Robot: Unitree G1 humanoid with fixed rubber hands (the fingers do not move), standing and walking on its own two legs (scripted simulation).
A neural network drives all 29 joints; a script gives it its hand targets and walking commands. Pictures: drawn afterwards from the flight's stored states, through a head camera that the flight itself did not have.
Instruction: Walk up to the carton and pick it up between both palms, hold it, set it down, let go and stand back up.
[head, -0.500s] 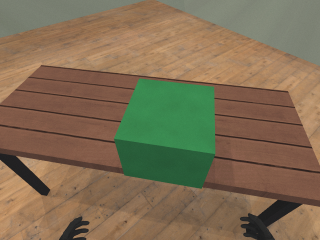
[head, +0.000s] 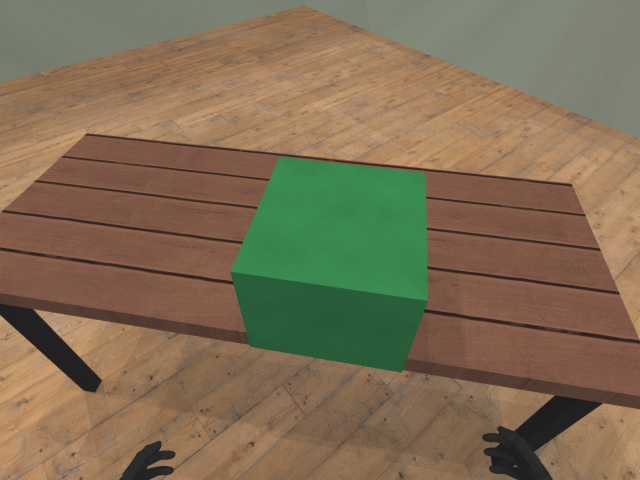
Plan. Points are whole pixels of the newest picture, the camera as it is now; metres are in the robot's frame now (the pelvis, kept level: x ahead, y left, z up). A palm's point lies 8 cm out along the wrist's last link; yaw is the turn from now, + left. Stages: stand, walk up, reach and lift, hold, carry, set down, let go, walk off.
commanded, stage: walk up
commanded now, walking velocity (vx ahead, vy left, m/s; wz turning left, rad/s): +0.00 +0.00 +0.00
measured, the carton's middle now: (337, 259) +0.48 -0.02 -0.04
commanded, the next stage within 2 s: none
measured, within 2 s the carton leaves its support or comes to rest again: neither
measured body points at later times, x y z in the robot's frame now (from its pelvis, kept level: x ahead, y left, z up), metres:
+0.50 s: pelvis -0.06 +0.01 -0.01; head -0.02 +0.02 +0.44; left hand +0.07 +0.31 -0.12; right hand +0.05 -0.26 -0.10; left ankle +0.01 +0.12 -0.72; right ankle -0.06 -0.11 -0.67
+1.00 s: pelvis -0.12 +0.01 -0.01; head -0.10 +0.00 +0.44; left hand +0.01 +0.31 -0.11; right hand -0.01 -0.29 -0.11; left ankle -0.06 +0.13 -0.71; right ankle -0.07 -0.10 -0.72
